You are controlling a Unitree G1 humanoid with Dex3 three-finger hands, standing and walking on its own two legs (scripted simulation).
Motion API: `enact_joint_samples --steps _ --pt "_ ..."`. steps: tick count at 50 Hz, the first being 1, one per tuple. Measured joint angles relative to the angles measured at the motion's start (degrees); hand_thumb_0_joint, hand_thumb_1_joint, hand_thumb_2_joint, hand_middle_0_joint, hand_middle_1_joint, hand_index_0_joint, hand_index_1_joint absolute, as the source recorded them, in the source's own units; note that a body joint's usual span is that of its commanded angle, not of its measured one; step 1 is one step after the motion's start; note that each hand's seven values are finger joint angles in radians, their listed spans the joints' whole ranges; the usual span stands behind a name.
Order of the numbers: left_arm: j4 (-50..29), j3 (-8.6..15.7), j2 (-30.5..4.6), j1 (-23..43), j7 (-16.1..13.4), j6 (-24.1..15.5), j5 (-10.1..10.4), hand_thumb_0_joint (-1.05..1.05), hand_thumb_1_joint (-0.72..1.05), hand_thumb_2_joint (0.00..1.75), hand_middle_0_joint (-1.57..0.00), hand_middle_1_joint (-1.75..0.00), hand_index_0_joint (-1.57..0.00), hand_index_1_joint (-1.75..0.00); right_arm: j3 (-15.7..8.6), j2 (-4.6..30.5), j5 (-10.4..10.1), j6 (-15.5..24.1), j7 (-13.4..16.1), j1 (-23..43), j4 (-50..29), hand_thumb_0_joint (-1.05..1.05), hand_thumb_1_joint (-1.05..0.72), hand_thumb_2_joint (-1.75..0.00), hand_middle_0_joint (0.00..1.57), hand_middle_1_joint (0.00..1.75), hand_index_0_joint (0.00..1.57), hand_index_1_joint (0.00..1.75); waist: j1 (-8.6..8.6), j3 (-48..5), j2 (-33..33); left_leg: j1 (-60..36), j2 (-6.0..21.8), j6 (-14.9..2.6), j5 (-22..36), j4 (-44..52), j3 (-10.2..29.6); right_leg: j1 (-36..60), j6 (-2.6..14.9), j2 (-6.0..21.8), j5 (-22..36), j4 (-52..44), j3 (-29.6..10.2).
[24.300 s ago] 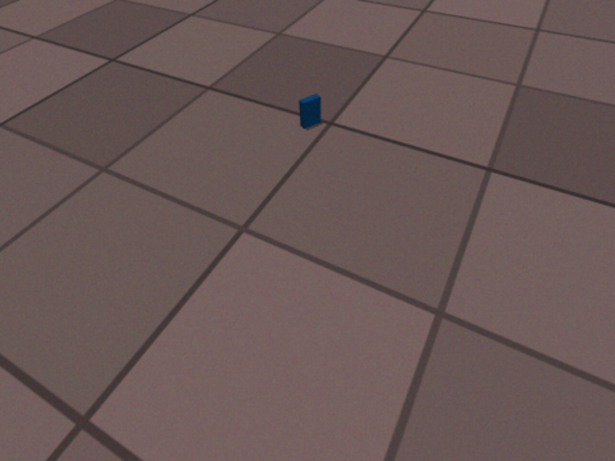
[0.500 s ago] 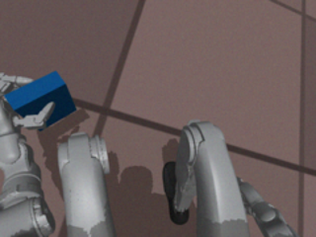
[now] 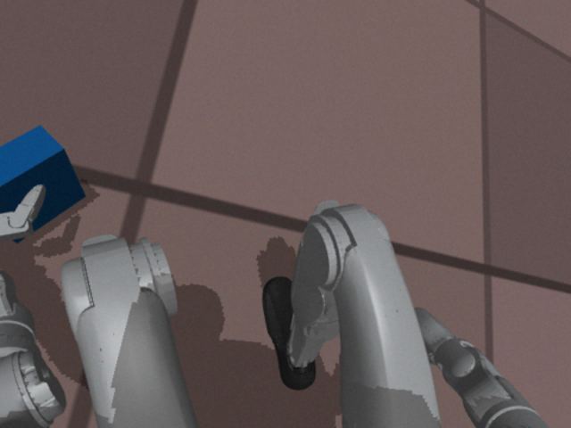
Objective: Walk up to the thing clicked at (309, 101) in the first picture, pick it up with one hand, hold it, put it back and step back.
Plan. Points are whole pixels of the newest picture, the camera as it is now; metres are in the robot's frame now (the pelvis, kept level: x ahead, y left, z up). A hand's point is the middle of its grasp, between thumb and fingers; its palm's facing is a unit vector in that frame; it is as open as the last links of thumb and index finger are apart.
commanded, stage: lower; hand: left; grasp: from the side
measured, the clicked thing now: (27, 190) +0.41 +0.27 -0.18
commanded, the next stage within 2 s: loosen in 0.60 s
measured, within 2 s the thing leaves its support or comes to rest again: rests again in 1.50 s
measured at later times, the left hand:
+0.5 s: hand (1, 197) +0.40 +0.30 -0.16, palm faces +0.44 -0.90 -0.02, open 8.6 cm
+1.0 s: hand out of the picture +0.40 +0.30 -0.16, palm faces +0.44 -0.90 +0.01, open 9.9 cm
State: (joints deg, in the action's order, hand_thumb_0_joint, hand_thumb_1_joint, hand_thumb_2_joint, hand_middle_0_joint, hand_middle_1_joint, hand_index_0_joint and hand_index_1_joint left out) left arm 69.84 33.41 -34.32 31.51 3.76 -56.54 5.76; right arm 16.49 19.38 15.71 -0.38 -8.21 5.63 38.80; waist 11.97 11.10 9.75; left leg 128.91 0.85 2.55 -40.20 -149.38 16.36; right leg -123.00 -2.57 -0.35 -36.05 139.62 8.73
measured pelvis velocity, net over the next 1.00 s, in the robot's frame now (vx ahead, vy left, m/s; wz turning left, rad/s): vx -0.01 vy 0.01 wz -0.06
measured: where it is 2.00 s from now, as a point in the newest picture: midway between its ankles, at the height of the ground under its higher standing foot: (223, 379)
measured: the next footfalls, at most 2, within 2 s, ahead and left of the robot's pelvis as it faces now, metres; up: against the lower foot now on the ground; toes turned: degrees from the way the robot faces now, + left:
none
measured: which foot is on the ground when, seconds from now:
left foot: down 0.00-1.00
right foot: down 0.00-1.00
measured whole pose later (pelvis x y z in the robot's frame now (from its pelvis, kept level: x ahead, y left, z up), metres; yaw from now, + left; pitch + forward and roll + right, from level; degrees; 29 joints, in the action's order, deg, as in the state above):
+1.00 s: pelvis -0.01 +0.01 -0.01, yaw -3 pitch +11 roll -16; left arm 79.8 31.0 -42.9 33.2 -2.6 -65.0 5.5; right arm 25.4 20.5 19.9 0.1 -9.6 9.3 34.8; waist 12.1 15.7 14.6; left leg 126.6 1.1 1.2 -39.9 -152.7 21.2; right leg -118.4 -3.9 -2.6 -33.7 138.3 12.3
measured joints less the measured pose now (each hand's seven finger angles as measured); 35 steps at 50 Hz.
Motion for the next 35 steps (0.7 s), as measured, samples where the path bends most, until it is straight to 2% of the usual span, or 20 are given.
enact_joint_samples --steps 12,23,35 --pt "4.00 -0.27 -3.08 0.10 -2.75 -2.53 0.07 0.03 -0.23 1.04 -0.85 -1.13 -0.82 -1.10 3.18 1.03 1.87 0.28 -0.51 2.27 -1.44 0.00 -0.93 -0.91 0.21 0.30 0.20 0.30 0.46 2.22 1.30 -0.77 -0.21 -0.20 0.07 -1.43 1.89 1.63 -0.65 -0.57 0.66 -0.11 1.36" --pt "6.73 0.54 -5.32 0.15 -4.82 -4.97 -0.83 0.03 -0.23 1.04 -0.85 -1.13 -0.82 -1.10 6.03 1.02 3.18 0.52 -0.85 3.40 -2.70 0.00 -0.92 -0.90 0.21 0.30 0.20 0.30 0.86 3.98 3.09 -1.57 -0.19 -0.27 0.09 -2.51 3.52 2.91 -0.94 -1.23 1.44 -0.36 2.52" --pt "9.35 -0.79 -6.94 0.56 -5.43 -7.34 -0.24 0.02 -0.24 1.05 -0.86 -1.11 -0.83 -1.08 7.92 1.45 3.73 0.66 -0.97 3.72 -3.19 0.00 -0.91 -0.90 0.21 0.30 0.20 0.30 0.62 4.46 3.92 -2.00 0.07 -0.89 0.35 -3.00 4.20 3.78 -1.35 -1.83 2.16 -0.81 3.03"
